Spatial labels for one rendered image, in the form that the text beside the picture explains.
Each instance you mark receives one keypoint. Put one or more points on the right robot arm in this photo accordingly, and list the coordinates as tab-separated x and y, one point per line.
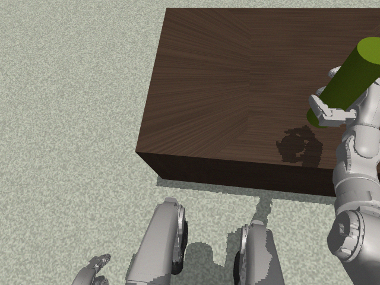
355	234

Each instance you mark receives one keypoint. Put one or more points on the left robot foot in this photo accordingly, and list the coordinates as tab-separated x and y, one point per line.
178	266

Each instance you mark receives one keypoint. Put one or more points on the can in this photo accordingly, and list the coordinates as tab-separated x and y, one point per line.
359	71

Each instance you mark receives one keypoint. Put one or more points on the right robot hand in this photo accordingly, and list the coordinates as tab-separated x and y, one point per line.
365	110

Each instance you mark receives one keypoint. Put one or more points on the left robot hand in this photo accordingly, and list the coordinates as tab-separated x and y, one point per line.
87	275

